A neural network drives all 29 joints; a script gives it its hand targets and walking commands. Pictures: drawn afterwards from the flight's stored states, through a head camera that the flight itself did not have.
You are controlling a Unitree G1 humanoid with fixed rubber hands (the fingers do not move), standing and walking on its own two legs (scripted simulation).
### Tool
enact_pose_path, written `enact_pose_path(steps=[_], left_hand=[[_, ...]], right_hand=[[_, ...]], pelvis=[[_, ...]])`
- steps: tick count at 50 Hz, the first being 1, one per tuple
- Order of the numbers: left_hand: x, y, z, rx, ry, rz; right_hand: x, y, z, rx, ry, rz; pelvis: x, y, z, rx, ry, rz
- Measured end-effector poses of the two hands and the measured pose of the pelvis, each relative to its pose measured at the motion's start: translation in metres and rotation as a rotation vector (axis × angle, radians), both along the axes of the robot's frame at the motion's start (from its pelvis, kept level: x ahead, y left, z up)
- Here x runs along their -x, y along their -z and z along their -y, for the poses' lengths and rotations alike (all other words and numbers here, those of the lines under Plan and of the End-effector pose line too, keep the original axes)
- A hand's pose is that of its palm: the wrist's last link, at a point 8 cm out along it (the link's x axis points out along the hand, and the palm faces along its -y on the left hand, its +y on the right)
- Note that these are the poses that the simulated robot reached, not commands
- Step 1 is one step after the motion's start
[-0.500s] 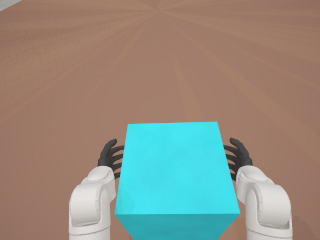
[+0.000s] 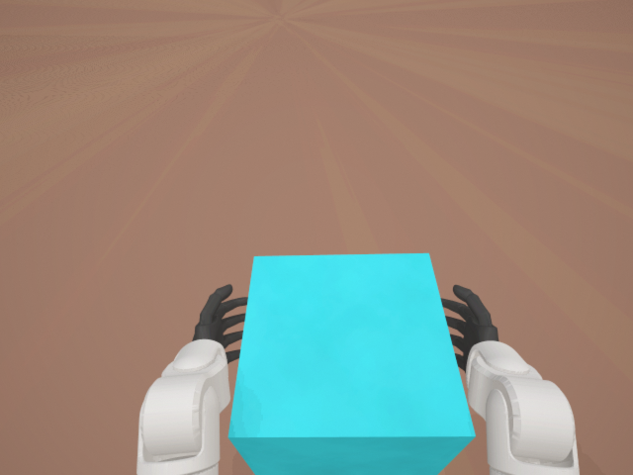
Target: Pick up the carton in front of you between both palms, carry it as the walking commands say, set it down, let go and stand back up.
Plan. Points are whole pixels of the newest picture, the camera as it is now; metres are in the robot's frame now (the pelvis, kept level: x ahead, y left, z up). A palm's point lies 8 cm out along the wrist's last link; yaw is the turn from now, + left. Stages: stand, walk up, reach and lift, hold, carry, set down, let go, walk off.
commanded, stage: carry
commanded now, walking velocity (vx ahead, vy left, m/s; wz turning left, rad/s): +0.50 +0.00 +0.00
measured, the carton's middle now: (342, 378) +0.26 +0.00 +0.00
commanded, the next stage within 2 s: none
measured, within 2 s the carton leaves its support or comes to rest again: neither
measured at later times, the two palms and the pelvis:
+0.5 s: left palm (251, 159) +0.59 +0.14 +0.09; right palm (426, 158) +0.61 -0.16 +0.09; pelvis +0.33 -0.02 +0.00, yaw +2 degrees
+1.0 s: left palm (253, 77) +0.93 +0.18 +0.08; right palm (383, 75) +0.93 -0.12 +0.09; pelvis +0.67 +0.02 +0.00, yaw +0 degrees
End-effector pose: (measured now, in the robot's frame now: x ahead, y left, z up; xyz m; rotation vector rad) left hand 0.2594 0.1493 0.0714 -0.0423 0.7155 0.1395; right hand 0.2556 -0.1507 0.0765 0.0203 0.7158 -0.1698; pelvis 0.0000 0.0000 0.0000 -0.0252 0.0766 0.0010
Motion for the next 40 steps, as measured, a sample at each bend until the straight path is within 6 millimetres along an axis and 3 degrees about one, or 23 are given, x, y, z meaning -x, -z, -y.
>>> enact_pose_path(steps=[4, 8, 12, 17, 24, 32, 36, 40], left_hand=[[-0.061, -0.007, 0.008, -0.008, -0.027, 0.058], [-0.125, -0.001, 0.020, -0.029, -0.050, 0.068], [-0.168, 0.003, 0.023, -0.026, -0.081, -0.021], [-0.222, -0.012, 0.020, -0.034, -0.102, -0.025], [-0.320, -0.024, 0.011, -0.029, -0.066, 0.029], [-0.445, 0.019, -0.021, 0.018, -0.029, -0.002], [-0.491, 0.029, -0.029, 0.014, -0.005, -0.089], [-0.537, 0.020, -0.031, 0.010, 0.018, -0.089]], right_hand=[[-0.067, -0.003, 0.008, -0.014, -0.023, 0.058], [-0.138, 0.010, 0.020, -0.045, -0.038, 0.068], [-0.189, 0.014, 0.022, -0.049, -0.062, -0.021], [-0.249, 0.003, 0.019, -0.057, -0.082, -0.025], [-0.336, -0.011, 0.011, -0.044, -0.052, 0.030], [-0.451, 0.017, -0.021, 0.009, -0.021, -0.001], [-0.490, 0.027, -0.029, 0.006, 0.002, -0.088], [-0.530, 0.019, -0.031, 0.006, 0.022, -0.088]], pelvis=[[-0.064, 0.013, 0.013, -0.011, -0.009, 0.011], [-0.127, 0.029, 0.029, 0.002, -0.038, 0.027], [-0.169, 0.014, 0.039, -0.025, -0.059, 0.013], [-0.225, -0.001, 0.040, -0.051, -0.052, 0.001], [-0.319, -0.002, 0.023, -0.049, -0.040, -0.003], [-0.443, 0.028, -0.017, -0.047, -0.004, 0.023], [-0.484, 0.015, -0.030, -0.025, 0.019, 0.008], [-0.528, 0.002, -0.036, -0.005, 0.019, -0.004]])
